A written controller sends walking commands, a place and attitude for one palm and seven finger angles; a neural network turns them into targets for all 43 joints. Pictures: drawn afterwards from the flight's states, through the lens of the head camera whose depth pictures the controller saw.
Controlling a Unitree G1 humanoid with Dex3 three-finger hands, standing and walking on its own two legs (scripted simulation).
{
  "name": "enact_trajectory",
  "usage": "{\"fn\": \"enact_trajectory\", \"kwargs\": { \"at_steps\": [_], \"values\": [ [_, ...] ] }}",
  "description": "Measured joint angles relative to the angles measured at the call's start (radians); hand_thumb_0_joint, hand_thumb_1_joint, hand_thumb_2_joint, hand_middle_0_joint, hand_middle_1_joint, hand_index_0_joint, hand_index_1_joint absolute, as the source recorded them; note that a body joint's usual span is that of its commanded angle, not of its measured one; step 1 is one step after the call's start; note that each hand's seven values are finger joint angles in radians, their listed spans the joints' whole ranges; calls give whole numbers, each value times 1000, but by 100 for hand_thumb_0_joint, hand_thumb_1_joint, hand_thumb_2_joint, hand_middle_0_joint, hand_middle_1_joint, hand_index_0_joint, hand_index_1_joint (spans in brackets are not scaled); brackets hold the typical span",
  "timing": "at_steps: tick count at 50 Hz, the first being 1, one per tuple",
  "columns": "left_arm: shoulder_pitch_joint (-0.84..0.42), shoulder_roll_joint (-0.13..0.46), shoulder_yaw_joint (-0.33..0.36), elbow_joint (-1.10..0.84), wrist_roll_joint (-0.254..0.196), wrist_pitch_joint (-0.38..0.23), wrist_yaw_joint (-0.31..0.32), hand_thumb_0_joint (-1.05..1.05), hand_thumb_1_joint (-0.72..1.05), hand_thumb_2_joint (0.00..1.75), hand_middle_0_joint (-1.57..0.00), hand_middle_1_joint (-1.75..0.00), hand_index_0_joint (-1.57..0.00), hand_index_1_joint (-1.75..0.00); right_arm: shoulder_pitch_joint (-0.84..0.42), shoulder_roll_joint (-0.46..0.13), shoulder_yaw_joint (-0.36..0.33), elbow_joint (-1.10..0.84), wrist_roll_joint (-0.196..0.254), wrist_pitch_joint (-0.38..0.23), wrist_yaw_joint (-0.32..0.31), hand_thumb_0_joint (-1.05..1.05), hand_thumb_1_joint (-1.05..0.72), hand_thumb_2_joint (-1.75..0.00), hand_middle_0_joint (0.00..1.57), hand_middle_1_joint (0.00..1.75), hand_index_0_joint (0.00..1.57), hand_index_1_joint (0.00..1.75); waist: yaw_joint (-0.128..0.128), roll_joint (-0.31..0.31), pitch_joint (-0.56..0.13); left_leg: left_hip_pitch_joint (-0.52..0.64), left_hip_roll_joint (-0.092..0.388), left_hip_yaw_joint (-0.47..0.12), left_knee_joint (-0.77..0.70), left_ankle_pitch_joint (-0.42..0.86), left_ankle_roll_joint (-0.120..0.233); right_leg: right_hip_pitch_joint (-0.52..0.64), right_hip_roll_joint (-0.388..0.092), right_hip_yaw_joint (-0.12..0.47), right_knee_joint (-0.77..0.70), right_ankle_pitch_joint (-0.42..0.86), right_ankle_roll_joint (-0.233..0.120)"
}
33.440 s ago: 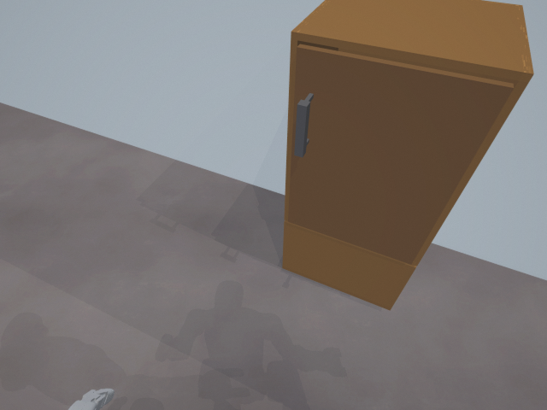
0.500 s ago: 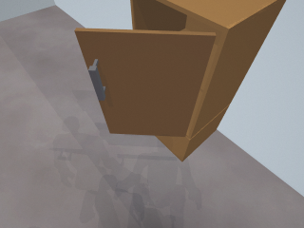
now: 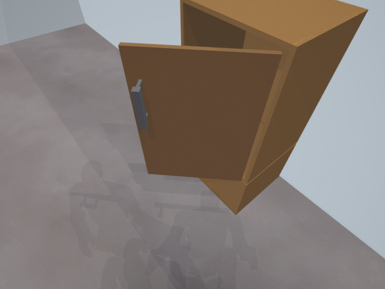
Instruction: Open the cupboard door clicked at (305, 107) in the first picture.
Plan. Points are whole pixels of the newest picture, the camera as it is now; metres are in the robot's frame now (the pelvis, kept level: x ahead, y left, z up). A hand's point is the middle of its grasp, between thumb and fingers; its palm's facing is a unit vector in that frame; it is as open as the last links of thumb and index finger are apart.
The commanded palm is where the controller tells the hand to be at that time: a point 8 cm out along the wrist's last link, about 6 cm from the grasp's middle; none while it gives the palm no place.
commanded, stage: come to a stop and stand still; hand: left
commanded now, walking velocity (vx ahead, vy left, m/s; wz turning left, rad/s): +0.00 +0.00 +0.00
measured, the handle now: (141, 104) +0.60 +0.20 +0.02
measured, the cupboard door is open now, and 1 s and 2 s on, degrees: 45 45 45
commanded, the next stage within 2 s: look again from close up in 0.34 s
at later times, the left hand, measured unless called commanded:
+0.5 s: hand out of the picture +0.01 +0.19 -0.16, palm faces -0.02 -0.98 -0.22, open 7.4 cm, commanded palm none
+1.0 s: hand out of the picture +0.04 +0.16 -0.16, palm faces +0.00 -0.98 -0.22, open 7.3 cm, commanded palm +0.11 +0.20 -0.06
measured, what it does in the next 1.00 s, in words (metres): stands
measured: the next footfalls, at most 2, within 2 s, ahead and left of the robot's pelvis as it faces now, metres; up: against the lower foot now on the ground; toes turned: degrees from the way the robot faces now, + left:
none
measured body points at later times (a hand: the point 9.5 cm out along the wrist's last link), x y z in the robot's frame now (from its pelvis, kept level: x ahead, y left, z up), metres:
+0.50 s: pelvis +0.00 +0.01 +0.01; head +0.02 +0.00 +0.46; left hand +0.01 +0.24 -0.14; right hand +0.00 -0.22 -0.15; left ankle -0.01 +0.09 -0.73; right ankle +0.01 -0.14 -0.73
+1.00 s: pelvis +0.02 -0.02 +0.01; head +0.04 -0.03 +0.46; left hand +0.04 +0.21 -0.14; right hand +0.03 -0.25 -0.15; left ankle -0.01 +0.09 -0.73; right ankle +0.01 -0.14 -0.73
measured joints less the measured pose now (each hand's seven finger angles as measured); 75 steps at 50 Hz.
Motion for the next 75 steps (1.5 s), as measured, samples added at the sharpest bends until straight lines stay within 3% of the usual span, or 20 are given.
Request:
{"fn": "enact_trajectory", "kwargs": {
  "at_steps": [7,15,24,37,51,52,53,56,59,62,66,68,70,75],
  "values": [
    [40,9,-12,-8,6,11,-16,1,91,89,-20,-30,-20,-30,20,-2,17,-37,2,-13,-2,0,-94,-90,20,30,20,30,3,46,-20,14,-30,31,-44,32,32,-2,-20,39,-27,29,1],
    [60,15,-16,-1,5,3,-22,1,91,89,-20,-30,-20,-29,50,-16,31,2,-1,-21,4,0,-93,-90,20,30,20,30,0,37,-18,22,-47,45,-121,78,38,-13,-32,55,-70,62,12],
    [39,-13,-30,29,-2,-11,-25,1,91,89,-20,-30,-20,-29,84,-1,43,80,4,-30,0,1,-91,-90,20,30,20,30,-12,15,-6,43,-35,35,-147,80,22,9,-20,45,-95,64,30],
    [-4,-14,-28,53,-6,-25,-18,1,93,89,-20,-30,-20,-30,68,31,45,136,5,-40,-8,1,-90,-90,20,30,20,30,-20,5,-7,70,-3,18,-151,65,-11,39,10,25,-102,43,2],
    [4,-19,-24,67,-5,-36,-8,1,92,89,-20,-30,-20,-30,47,26,39,154,8,-38,-12,1,-91,-90,20,30,20,30,-16,9,-14,71,27,-2,-141,53,-38,56,38,2,-112,32,-21],
    [52,-21,-5,-84,-47,20,-7,1,92,89,-20,-30,-20,-30,61,22,40,113,21,-46,-15,1,-91,-90,20,30,20,30,-16,9,-10,62,30,-4,-126,45,-39,51,41,0,-105,30,-22],
    [109,-21,16,-263,-74,25,-2,2,92,89,-20,-30,-20,-30,83,18,42,70,30,-86,-30,1,-91,-90,20,30,20,30,-9,4,-8,63,28,-3,-124,42,-39,46,39,2,-93,25,-24],
    [181,-22,28,-632,-141,-49,44,2,91,88,-20,-32,-20,-31,111,-8,31,-13,53,-204,-61,1,-91,-90,20,30,20,30,-11,13,-41,36,21,-20,-97,36,-39,27,29,-15,-63,7,-26],
    [118,-28,67,-788,-174,-163,5,2,87,87,-20,-34,-20,-33,78,-39,10,-108,44,-262,-61,1,-91,-90,20,30,20,30,-35,29,-80,-47,16,-42,-25,18,-39,-43,18,-35,-2,-14,-26],
    [43,-16,126,-801,-210,-347,-107,1,81,85,-21,-37,-20,-36,18,-49,-9,-212,31,-290,-39,1,-91,-90,20,30,20,30,-40,10,-126,-179,20,-31,85,-17,-44,-187,17,-21,119,-50,-34],
    [39,3,173,-766,-259,-564,-337,1,73,82,-21,-42,-21,-41,-48,-63,-31,-344,29,-309,2,1,-90,-90,20,30,20,30,-32,-35,-147,-353,36,-23,263,-84,-56,-367,23,-8,297,-110,-47],
    [73,13,184,-750,-271,-594,-425,0,69,80,-21,-45,-21,-44,-65,-79,-38,-397,34,-306,8,1,-90,-90,20,30,20,30,-22,-49,-156,-430,39,-29,344,-113,-51,-443,24,-9,375,-139,-52],
    [112,18,195,-748,-291,-575,-472,1,64,78,-22,-48,-22,-47,-71,-92,-46,-438,38,-298,3,1,-90,-90,20,30,20,30,-8,-57,-158,-493,41,-38,416,-141,-55,-501,22,-15,438,-164,-55],
    [163,23,237,-838,-324,-553,-442,1,52,73,-23,-55,-23,-54,-64,-96,-37,-463,38,-292,-25,1,-90,-90,20,30,20,30,29,-43,-145,-600,49,-82,549,-189,-61,-574,25,-54,529,-200,-58]
  ]
}}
